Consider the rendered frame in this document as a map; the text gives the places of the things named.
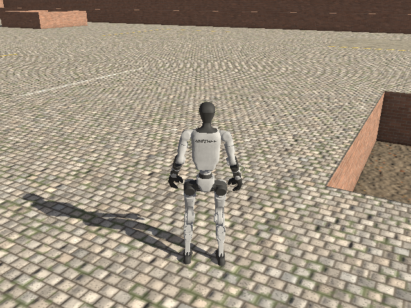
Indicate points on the robot left thigh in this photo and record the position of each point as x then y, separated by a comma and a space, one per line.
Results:
190, 188

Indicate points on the robot head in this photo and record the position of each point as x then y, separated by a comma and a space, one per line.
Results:
207, 111

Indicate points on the left robot upper arm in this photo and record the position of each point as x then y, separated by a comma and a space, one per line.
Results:
182, 147

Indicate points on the right robot forearm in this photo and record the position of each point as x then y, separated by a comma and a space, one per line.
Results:
235, 170

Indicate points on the left robot hand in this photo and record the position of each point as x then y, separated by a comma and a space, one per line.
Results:
177, 179

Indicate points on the right robot hand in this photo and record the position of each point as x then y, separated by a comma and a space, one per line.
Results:
233, 181

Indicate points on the left robot forearm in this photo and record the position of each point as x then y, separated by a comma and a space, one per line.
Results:
175, 168

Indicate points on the right robot upper arm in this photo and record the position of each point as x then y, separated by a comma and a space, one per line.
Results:
229, 147

